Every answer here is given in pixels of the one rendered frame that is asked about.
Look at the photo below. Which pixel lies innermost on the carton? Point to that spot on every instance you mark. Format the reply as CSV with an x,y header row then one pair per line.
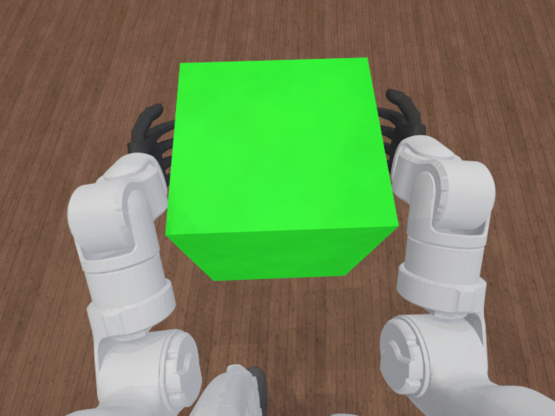
x,y
278,168

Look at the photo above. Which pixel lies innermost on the left robot forearm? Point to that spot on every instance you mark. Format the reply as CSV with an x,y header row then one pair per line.
x,y
112,224

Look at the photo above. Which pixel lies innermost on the robot right hand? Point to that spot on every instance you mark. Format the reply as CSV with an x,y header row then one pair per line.
x,y
406,125

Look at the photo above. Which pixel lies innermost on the robot left foot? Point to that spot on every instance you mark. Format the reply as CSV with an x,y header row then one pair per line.
x,y
262,389

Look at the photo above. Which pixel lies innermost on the robot left hand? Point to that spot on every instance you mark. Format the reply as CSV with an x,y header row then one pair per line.
x,y
145,141

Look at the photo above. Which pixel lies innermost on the right robot forearm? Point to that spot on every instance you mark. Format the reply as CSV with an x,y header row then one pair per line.
x,y
450,203

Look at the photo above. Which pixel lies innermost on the left robot upper arm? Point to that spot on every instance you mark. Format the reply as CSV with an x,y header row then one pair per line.
x,y
157,374

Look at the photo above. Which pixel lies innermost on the left robot thigh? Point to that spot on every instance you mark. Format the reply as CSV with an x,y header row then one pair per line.
x,y
233,393

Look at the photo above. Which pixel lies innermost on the right robot upper arm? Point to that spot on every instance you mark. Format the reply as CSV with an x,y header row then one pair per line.
x,y
440,364

